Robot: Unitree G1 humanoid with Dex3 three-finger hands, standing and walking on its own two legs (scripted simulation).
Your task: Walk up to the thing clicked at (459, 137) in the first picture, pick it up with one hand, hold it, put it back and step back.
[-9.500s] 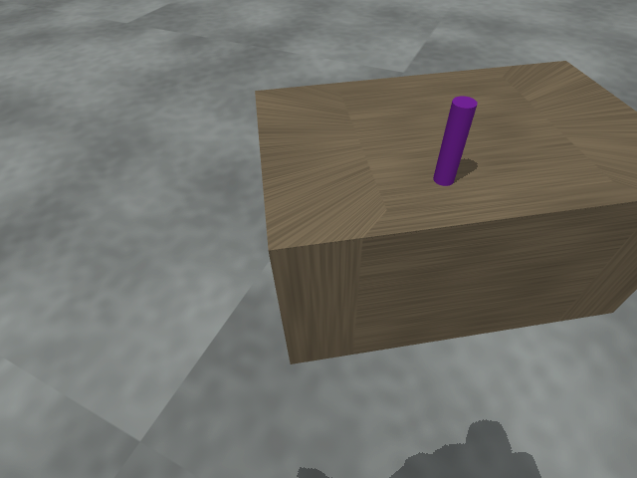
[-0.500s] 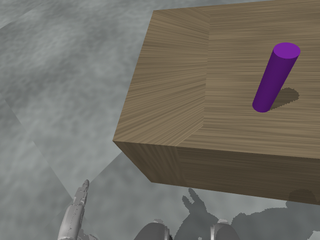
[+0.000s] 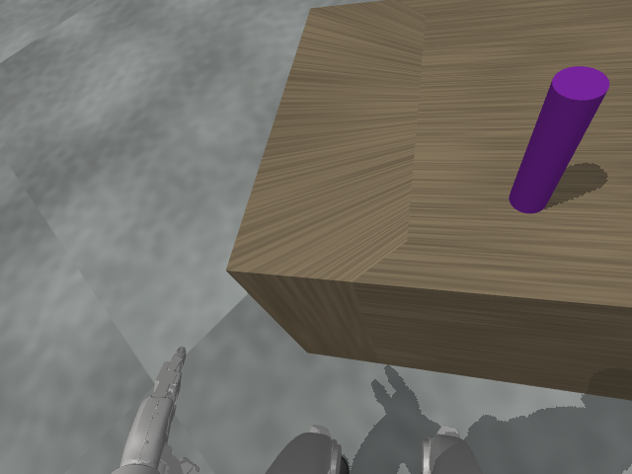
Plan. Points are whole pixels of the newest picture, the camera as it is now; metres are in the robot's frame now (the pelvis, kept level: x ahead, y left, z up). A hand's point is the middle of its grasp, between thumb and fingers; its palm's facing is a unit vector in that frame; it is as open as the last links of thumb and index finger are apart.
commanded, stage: approach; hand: right
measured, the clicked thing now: (549, 151) +0.54 -0.22 +0.01
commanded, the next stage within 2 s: close in in 0.24 s
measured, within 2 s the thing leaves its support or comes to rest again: neither
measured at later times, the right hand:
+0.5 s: hand (592, 196) +0.51 -0.29 -0.05, palm faces +0.21 +0.98 +0.03, open 17.7 cm
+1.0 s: hand (547, 188) +0.52 -0.23 -0.04, palm faces +0.22 +0.98 +0.02, open 17.8 cm
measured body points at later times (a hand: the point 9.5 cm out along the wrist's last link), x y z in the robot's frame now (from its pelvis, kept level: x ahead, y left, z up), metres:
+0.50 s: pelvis -0.02 +0.01 -0.06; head +0.16 -0.07 +0.34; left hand +0.14 +0.27 -0.01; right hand +0.49 -0.34 -0.05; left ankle +0.01 +0.15 -0.66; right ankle +0.03 -0.10 -0.66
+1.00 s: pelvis -0.01 +0.01 -0.05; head +0.15 -0.06 +0.36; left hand +0.14 +0.27 -0.02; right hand +0.50 -0.28 -0.04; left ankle +0.01 +0.15 -0.66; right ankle +0.03 -0.10 -0.66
